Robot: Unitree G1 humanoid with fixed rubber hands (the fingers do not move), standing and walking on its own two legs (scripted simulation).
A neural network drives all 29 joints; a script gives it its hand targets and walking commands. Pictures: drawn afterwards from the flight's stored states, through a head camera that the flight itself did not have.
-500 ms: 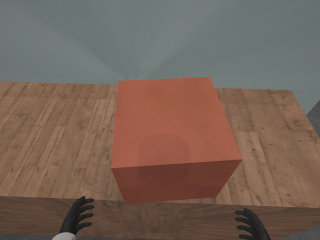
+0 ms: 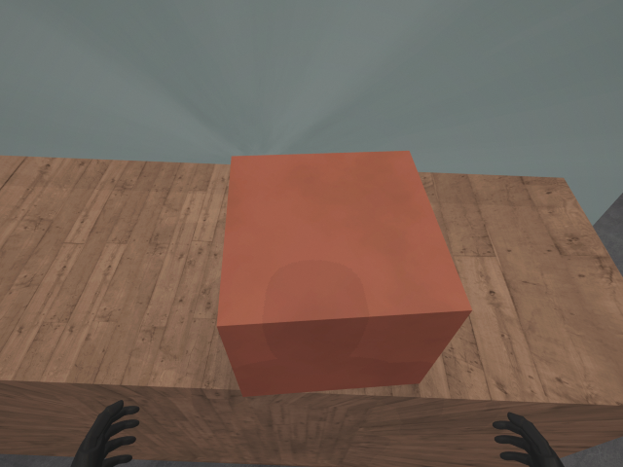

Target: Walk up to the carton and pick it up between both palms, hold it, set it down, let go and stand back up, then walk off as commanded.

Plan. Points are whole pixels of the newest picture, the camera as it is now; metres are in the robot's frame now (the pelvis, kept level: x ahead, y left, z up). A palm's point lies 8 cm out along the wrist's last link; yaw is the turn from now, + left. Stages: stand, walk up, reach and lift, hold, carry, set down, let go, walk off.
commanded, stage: stand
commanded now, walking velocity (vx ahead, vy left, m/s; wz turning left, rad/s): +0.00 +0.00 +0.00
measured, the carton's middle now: (327, 272) +0.39 +0.02 +0.00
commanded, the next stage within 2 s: walk off in 0.56 s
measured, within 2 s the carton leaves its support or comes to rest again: neither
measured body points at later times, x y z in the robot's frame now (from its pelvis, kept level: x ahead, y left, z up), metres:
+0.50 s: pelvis +0.00 +0.00 +0.00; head +0.01 +0.01 +0.45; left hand +0.12 +0.29 -0.08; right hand +0.16 -0.28 -0.09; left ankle -0.01 +0.14 -0.74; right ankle -0.01 -0.13 -0.74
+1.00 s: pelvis -0.05 -0.02 -0.01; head -0.03 -0.03 +0.44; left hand +0.06 +0.29 -0.09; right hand +0.10 -0.31 -0.11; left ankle -0.01 +0.14 -0.74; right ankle -0.03 -0.12 -0.73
